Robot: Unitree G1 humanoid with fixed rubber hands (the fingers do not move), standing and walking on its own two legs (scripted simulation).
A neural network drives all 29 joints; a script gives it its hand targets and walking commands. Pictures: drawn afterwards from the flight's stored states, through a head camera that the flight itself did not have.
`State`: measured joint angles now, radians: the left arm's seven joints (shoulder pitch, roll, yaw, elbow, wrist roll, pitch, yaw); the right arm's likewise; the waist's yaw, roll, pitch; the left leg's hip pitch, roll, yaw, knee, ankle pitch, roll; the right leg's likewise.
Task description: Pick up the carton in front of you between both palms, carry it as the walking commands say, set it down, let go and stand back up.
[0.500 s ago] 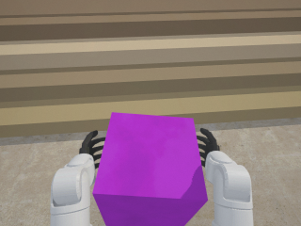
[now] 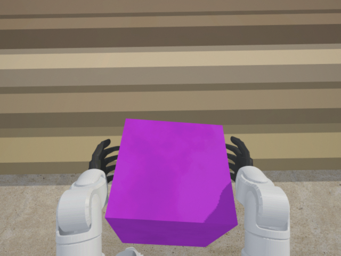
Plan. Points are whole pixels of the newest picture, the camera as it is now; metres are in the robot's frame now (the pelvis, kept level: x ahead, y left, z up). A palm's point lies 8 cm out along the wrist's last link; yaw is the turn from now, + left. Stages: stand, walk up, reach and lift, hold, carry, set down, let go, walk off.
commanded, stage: carry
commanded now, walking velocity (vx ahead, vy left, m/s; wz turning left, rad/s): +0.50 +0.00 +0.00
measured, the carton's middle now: (168, 188) +0.27 +0.01 +0.02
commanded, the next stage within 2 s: none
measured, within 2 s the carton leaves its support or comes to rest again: neither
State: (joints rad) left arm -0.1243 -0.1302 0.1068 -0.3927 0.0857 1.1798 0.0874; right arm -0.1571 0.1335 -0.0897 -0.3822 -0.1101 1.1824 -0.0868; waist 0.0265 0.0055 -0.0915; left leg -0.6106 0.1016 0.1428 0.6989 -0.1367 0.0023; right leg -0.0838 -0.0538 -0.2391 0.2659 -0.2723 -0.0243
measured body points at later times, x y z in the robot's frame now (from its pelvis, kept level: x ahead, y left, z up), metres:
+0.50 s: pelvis +0.33 +0.03 -0.01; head +0.36 +0.04 +0.44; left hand +0.70 +0.16 +0.14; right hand +0.68 -0.14 +0.15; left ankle +0.24 +0.11 -0.75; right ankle +0.46 -0.11 -0.71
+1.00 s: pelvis +0.66 +0.01 -0.01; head +0.74 -0.01 +0.43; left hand +1.06 +0.16 +0.13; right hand +1.07 -0.15 +0.13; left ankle +0.74 +0.11 -0.49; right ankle +0.54 -0.07 -0.75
